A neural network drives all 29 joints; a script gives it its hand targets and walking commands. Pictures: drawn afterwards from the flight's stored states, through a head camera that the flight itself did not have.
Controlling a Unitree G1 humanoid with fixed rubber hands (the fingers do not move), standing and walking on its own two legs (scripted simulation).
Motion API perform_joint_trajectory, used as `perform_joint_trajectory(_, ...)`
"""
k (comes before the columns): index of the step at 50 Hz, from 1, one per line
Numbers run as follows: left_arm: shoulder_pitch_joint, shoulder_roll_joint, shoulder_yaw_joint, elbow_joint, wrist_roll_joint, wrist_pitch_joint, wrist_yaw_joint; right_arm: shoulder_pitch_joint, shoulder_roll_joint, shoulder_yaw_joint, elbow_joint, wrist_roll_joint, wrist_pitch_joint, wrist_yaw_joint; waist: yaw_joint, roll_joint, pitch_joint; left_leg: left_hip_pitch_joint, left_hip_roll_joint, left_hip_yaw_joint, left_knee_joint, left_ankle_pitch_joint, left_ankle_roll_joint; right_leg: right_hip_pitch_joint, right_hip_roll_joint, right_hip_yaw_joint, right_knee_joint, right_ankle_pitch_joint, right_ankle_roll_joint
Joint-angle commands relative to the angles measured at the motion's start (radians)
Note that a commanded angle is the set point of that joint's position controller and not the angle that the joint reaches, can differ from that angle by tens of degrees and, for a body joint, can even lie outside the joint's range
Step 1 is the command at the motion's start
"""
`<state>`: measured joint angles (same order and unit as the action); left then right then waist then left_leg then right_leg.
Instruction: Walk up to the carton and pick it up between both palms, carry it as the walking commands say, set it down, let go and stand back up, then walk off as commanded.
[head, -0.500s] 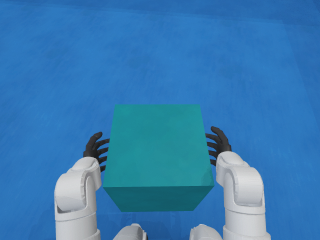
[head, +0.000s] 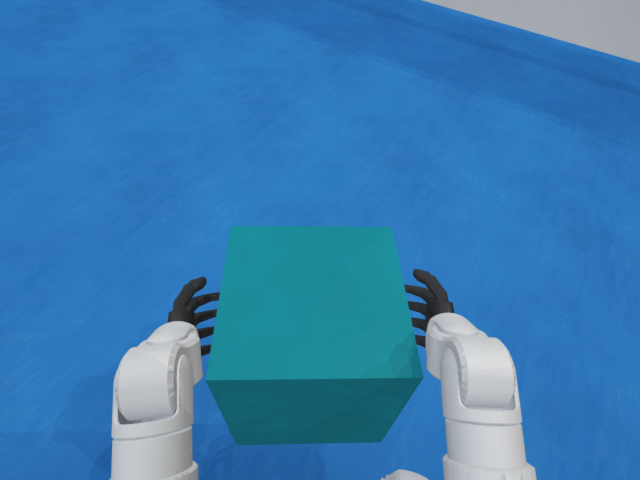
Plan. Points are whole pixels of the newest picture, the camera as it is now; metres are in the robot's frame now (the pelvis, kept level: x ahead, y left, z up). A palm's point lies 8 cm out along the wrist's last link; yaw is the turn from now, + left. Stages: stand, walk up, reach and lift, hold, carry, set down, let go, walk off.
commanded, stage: carry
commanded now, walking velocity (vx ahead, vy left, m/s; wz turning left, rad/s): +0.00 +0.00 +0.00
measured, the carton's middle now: (310, 340) +0.29 +0.02 -0.02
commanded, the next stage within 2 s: none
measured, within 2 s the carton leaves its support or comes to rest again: neither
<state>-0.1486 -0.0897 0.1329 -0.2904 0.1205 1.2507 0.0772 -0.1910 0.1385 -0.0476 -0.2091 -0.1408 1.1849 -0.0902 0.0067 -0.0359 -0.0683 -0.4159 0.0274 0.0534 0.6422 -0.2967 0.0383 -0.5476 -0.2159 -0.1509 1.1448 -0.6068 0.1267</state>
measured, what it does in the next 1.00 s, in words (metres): steps to the left: right foot, then left foot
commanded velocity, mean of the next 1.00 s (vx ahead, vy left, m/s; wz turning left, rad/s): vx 0.00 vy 0.00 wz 0.00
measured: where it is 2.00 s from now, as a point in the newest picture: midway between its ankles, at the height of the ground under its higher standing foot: outside the picture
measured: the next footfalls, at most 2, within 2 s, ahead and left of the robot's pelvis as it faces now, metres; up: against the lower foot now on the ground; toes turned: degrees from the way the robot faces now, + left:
right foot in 0.32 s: +0.01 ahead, -0.02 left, +0.00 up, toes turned -1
left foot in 0.50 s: +0.03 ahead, +0.38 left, +0.00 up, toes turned +8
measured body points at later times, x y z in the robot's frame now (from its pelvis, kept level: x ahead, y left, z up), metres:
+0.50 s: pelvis -0.03 +0.19 -0.02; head -0.06 +0.19 +0.43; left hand +0.21 +0.37 +0.07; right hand +0.26 +0.07 +0.08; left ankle -0.01 +0.37 -0.73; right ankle -0.03 -0.01 -0.73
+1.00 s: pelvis -0.08 +0.25 +0.00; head -0.14 +0.26 +0.45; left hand +0.17 +0.44 +0.09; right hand +0.21 +0.14 +0.11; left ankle -0.01 +0.37 -0.73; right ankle -0.04 +0.09 -0.73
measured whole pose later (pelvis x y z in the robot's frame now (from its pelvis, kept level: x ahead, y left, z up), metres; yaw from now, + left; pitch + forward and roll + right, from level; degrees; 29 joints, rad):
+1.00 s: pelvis -0.08 +0.25 +0.00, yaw +6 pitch +0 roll -1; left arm -0.18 -0.12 0.14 -0.27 0.12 1.24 0.08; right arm -0.22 0.14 -0.10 -0.24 -0.15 1.23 -0.09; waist 0.00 -0.03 -0.15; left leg -0.40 0.03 0.02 0.52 -0.14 0.01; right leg -0.32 -0.07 -0.02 0.56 -0.28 0.01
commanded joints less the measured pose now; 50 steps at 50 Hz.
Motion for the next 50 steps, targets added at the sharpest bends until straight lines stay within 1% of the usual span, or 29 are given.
perform_joint_trajectory(1, -0.688, -1.038, -0.868, -0.275, -0.550, -0.074, -0.251, -0.394, 0.961, 0.583, -0.198, 0.415, -0.013, 0.254, -0.009, 0.280, -0.367, 0.422, 0.174, -0.197, -0.136, 0.696, 0.069, -0.181, 0.068, 0.066, 0.096, 0.164, -0.028)
perform_joint_trajectory(2, -0.718, -1.031, -0.869, -0.313, -0.557, -0.081, -0.253, -0.432, 0.957, 0.590, -0.258, 0.418, -0.022, 0.248, -0.017, 0.164, -0.364, 0.446, 0.186, -0.235, -0.181, 0.583, 0.056, -0.189, 0.083, 0.060, 0.080, 0.204, -0.029)
perform_joint_trajectory(5, -0.653, -0.973, -0.845, -0.352, -0.528, -0.085, -0.234, -0.367, 0.994, 0.597, -0.213, 0.422, -0.022, 0.237, -0.010, 0.119, -0.439, 0.520, 0.171, -0.259, -0.269, 0.523, -0.028, -0.140, 0.138, 0.051, -0.003, 0.223, -0.038)
perform_joint_trajectory(6, -0.618, -0.960, -0.846, -0.340, -0.519, -0.082, -0.235, -0.370, 0.982, 0.599, -0.228, 0.407, -0.024, 0.231, -0.010, 0.113, -0.453, 0.541, 0.198, -0.278, -0.281, 0.575, -0.027, -0.103, 0.128, 0.067, -0.018, 0.245, -0.045)
perform_joint_trajectory(8, -0.488, -0.926, -0.830, -0.314, -0.492, -0.082, -0.238, -0.307, 0.937, 0.614, -0.269, 0.390, -0.038, 0.217, -0.005, 0.099, -0.480, 0.550, 0.180, -0.224, -0.287, 0.937, -0.137, 0.005, 0.155, 0.020, -0.153, 0.193, -0.052)
perform_joint_trajectory(9, -0.442, -0.931, -0.829, -0.279, -0.485, -0.077, -0.246, -0.322, 0.945, 0.619, -0.281, 0.388, -0.041, 0.211, 0.008, 0.201, -0.453, 0.500, 0.136, -0.163, -0.316, 1.129, -0.290, 0.095, 0.187, -0.076, -0.297, 0.135, -0.051)
perform_joint_trajectory(10, -0.307, -0.878, -0.796, -0.224, -0.458, -0.072, -0.259, -0.271, 0.907, 0.609, -0.240, 0.355, -0.029, 0.203, 0.062, 0.194, -0.401, 0.282, 0.063, -0.044, -0.150, 1.385, -0.488, 0.333, 0.146, -0.089, -0.539, 0.121, -0.115)
perform_joint_trajectory(11, -0.423, -0.859, -0.787, -0.288, -0.455, -0.082, -0.259, -0.271, 0.915, 0.609, -0.203, 0.365, -0.026, 0.212, 0.097, 0.180, -0.379, 0.119, -0.120, 0.088, 0.202, 1.540, -0.617, 0.539, 0.141, -0.080, -0.833, 0.201, -0.226)
perform_joint_trajectory(12, -0.443, -0.883, -0.793, -0.276, -0.467, -0.083, -0.259, -0.257, 0.866, 0.621, -0.226, 0.379, -0.008, 0.226, 0.088, -0.542, -0.432, -0.066, -0.155, 0.012, 0.960, 0.147, -0.438, 0.498, -0.261, 0.384, -0.872, 0.605, -0.382)
perform_joint_trajectory(13, -0.448, -0.907, -0.757, -0.219, -0.439, -0.072, -0.258, -0.394, 0.868, 0.678, -0.307, 0.407, -0.022, 0.241, 0.026, -0.345, -0.364, -0.187, 0.078, -0.467, 0.735, -0.346, -0.165, 0.417, -0.210, 0.421, -0.574, 0.877, -0.315)
perform_joint_trajectory(15, -0.404, -0.983, -0.762, -0.184, -0.433, -0.059, -0.250, -0.425, 0.865, 0.633, -0.304, 0.434, -0.011, 0.239, 0.022, -0.074, -0.295, -0.281, -0.006, -0.305, 0.699, -0.308, -0.073, 0.449, -0.151, 0.348, -0.678, 0.877, -0.284)
perform_joint_trajectory(16, -0.402, -0.947, -0.736, -0.167, -0.429, -0.045, -0.251, -0.423, 0.866, 0.633, -0.261, 0.455, -0.007, 0.238, 0.001, -0.076, -0.337, -0.246, -0.030, -0.152, 0.578, -0.262, -0.039, 0.496, -0.196, 0.367, -0.776, 0.734, -0.275)
perform_joint_trajectory(17, -0.522, -0.901, -0.765, -0.226, -0.454, -0.035, -0.260, -0.358, 0.845, 0.640, -0.213, 0.430, -0.012, 0.229, -0.033, -0.018, -0.262, -0.182, -0.040, -0.052, 0.284, -0.166, -0.057, 0.410, -0.117, 0.099, -0.765, 0.567, -0.214)
perform_joint_trajectory(19, -0.592, -0.828, -0.730, -0.260, -0.451, -0.033, -0.256, -0.309, 0.876, 0.639, -0.152, 0.426, 0.006, 0.240, -0.019, -0.150, -0.314, 0.009, -0.006, 0.008, -0.036, -0.043, -0.042, 0.348, -0.065, 0.083, -0.602, 0.482, -0.207)
perform_joint_trajectory(20, -0.621, -0.841, -0.752, -0.232, -0.472, -0.025, -0.247, -0.327, 0.905, 0.632, -0.073, 0.426, 0.034, 0.250, -0.011, -0.078, -0.216, 0.061, -0.040, 0.029, -0.171, 0.105, -0.085, 0.236, 0.019, 0.043, -0.555, 0.308, -0.185)
perform_joint_trajectory(21, -0.567, -0.833, -0.746, -0.159, -0.435, -0.016, -0.242, -0.285, 0.875, 0.581, 0.009, 0.406, 0.050, 0.257, -0.005, 0.119, -0.160, 0.176, 0.001, -0.051, -0.100, 0.258, -0.072, 0.092, 0.051, 0.055, -0.483, 0.199, -0.155)
perform_joint_trajectory(22, -0.574, -0.890, -0.765, -0.136, -0.430, -0.016, -0.244, -0.377, 0.900, 0.583, -0.012, 0.437, 0.042, 0.273, 0.005, 0.337, -0.195, 0.240, 0.162, -0.265, -0.160, 0.509, -0.020, 0.031, 0.137, 0.040, -0.397, 0.160, -0.092)
perform_joint_trajectory(23, -0.523, -0.875, -0.752, -0.132, -0.431, -0.021, -0.248, -0.345, 0.918, 0.598, -0.020, 0.435, 0.032, 0.271, 0.005, 0.435, -0.207, 0.205, 0.287, -0.396, -0.194, 0.718, 0.045, 0.032, 0.158, 0.047, -0.313, 0.040, -0.036)
perform_joint_trajectory(26, -0.529, -0.950, -0.725, -0.076, -0.423, -0.021, -0.260, -0.450, 0.932, 0.644, -0.110, 0.458, 0.036, 0.271, 0.000, 0.197, -0.169, -0.001, 0.220, -0.214, -0.270, 0.377, 0.021, 0.171, 0.152, 0.043, -0.311, 0.034, -0.050)
perform_joint_trajectory(27, -0.543, -0.956, -0.723, -0.023, -0.417, -0.017, -0.272, -0.477, 0.911, 0.634, -0.137, 0.423, 0.024, 0.263, -0.006, 0.224, -0.214, 0.014, 0.204, -0.231, -0.278, 0.200, 0.024, 0.192, 0.161, 0.058, -0.347, 0.070, -0.066)
perform_joint_trajectory(29, -0.638, -0.962, -0.721, -0.063, -0.477, -0.025, -0.289, -0.531, 0.968, 0.635, -0.176, 0.418, 0.011, 0.239, 0.008, 0.184, -0.296, 0.107, 0.154, -0.178, -0.176, 0.232, 0.009, 0.291, 0.164, 0.062, -0.555, 0.327, -0.084)
perform_joint_trajectory(32, -0.739, -0.985, -0.771, -0.220, -0.543, -0.050, -0.283, -0.482, 1.012, 0.646, -0.219, 0.422, 0.000, 0.224, -0.018, -0.061, -0.397, 0.190, 0.067, -0.058, -0.046, 0.254, -0.031, 0.323, 0.057, 0.215, -0.627, 0.683, -0.136)
perform_joint_trajectory(34, -0.790, -1.011, -0.791, -0.282, -0.554, -0.054, -0.271, -0.501, 1.024, 0.634, -0.210, 0.448, 0.009, 0.226, -0.020, 0.047, -0.389, 0.271, 0.057, -0.086, -0.137, 0.070, -0.021, 0.229, 0.056, 0.254, -0.701, 0.419, -0.160)
perform_joint_trajectory(36, -0.757, -0.989, -0.757, -0.248, -0.524, -0.038, -0.272, -0.501, 1.023, 0.647, -0.249, 0.451, 0.012, 0.224, -0.012, 0.020, -0.368, 0.233, 0.090, -0.158, -0.224, -0.016, 0.001, 0.220, 0.121, 0.179, -0.671, 0.174, -0.146)
perform_joint_trajectory(38, -0.680, -0.953, -0.741, -0.193, -0.505, -0.032, -0.280, -0.445, 1.013, 0.647, -0.176, 0.422, 0.025, 0.221, -0.005, 0.022, -0.276, 0.083, 0.117, -0.204, -0.278, -0.158, -0.006, 0.277, 0.157, 0.135, -0.660, 0.186, -0.131)
perform_joint_trajectory(43, -0.548, -0.932, -0.732, -0.068, -0.440, -0.016, -0.269, -0.429, 0.966, 0.623, -0.088, 0.422, 0.048, 0.250, 0.001, 0.174, -0.300, 0.120, 0.135, -0.197, -0.329, -0.070, -0.001, 0.296, 0.181, 0.086, -0.559, 0.292, -0.123)
perform_joint_trajectory(44, -0.563, -0.934, -0.722, -0.043, -0.417, -0.014, -0.268, -0.427, 0.950, 0.615, -0.058, 0.402, 0.051, 0.257, 0.000, 0.130, -0.255, 0.098, 0.134, -0.183, -0.336, -0.111, 0.007, 0.272, 0.181, 0.089, -0.591, 0.278, -0.124)
perform_joint_trajectory(46, -0.540, -0.925, -0.726, 0.001, -0.412, 0.002, -0.268, -0.385, 0.914, 0.594, -0.032, 0.392, 0.052, 0.266, 0.000, 0.240, -0.204, 0.059, 0.134, -0.188, -0.369, -0.194, 0.002, 0.268, 0.186, 0.080, -0.575, 0.300, -0.122)
perform_joint_trajectory(50, -0.707, -0.942, -0.728, -0.046, -0.437, 0.003, -0.275, -0.478, 0.958, 0.587, 0.014, 0.401, 0.060, 0.277, 0.002, 0.164, -0.105, -0.072, 0.127, -0.187, -0.394, -0.371, -0.023, 0.249, 0.186, 0.099, -0.636, 0.188, -0.139)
